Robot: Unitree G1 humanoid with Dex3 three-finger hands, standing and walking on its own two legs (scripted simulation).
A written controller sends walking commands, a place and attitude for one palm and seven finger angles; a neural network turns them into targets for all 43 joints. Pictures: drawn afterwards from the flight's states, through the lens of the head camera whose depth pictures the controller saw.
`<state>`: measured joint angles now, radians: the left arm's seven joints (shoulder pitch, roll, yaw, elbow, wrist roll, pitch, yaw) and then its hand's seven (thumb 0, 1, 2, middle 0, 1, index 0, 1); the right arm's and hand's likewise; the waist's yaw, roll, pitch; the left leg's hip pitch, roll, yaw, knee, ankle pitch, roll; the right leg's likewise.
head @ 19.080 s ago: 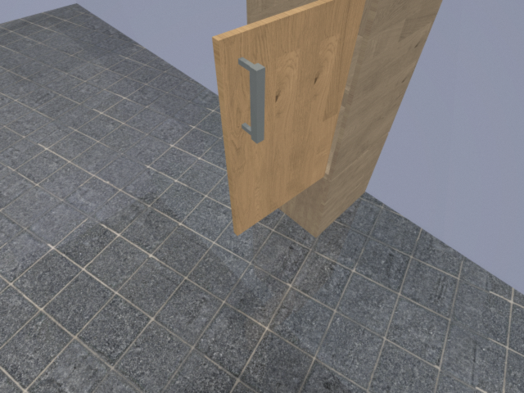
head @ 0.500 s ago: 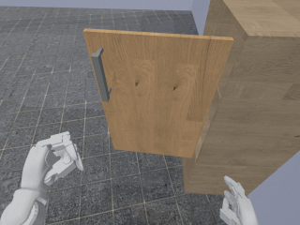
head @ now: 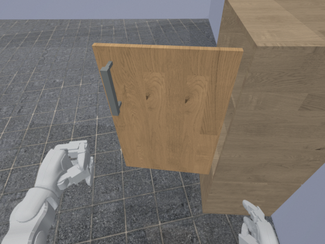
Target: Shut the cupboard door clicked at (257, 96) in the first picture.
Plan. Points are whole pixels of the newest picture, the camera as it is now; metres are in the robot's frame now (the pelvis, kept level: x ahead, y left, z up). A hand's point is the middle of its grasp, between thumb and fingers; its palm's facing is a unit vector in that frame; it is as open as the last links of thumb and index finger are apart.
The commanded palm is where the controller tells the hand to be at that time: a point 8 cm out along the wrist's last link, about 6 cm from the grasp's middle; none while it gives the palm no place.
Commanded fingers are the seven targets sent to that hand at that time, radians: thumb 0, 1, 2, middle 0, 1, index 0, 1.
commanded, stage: raise the hand and make a fist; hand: left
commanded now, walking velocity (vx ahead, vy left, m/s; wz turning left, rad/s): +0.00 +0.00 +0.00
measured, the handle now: (113, 89) +0.50 +0.20 +0.13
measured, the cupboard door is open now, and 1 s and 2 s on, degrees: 86 86 85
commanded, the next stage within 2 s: bring the fist close to the handle in 0.18 s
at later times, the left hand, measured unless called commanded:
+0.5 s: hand (88, 154) +0.25 +0.18 +0.15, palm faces +0.05 -1.00 -0.08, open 3.1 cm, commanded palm +0.24 +0.23 +0.14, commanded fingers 0.00 0.90 0.90 -1.30 -1.50 -1.30 -1.50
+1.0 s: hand (108, 123) +0.36 +0.17 +0.13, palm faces -0.01 -1.00 -0.05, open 3.1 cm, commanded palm +0.33 +0.22 +0.14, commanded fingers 0.00 0.90 0.90 -1.30 -1.50 -1.30 -1.50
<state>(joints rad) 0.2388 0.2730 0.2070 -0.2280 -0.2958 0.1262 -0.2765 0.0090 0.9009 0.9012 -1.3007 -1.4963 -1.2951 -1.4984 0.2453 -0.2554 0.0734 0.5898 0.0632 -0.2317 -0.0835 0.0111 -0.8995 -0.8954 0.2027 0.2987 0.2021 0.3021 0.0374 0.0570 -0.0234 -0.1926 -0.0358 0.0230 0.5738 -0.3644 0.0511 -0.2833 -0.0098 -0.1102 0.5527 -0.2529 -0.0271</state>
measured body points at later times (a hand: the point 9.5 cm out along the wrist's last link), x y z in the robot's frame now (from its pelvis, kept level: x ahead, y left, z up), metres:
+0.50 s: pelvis -0.01 -0.02 +0.00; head -0.02 -0.03 +0.45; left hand +0.25 +0.23 +0.15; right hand +0.18 -0.23 -0.07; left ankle -0.03 +0.08 -0.73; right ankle +0.03 -0.10 -0.73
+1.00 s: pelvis +0.01 -0.02 +0.00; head +0.02 -0.04 +0.45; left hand +0.35 +0.23 +0.14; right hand +0.16 -0.26 -0.09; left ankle -0.03 +0.08 -0.73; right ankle +0.03 -0.10 -0.73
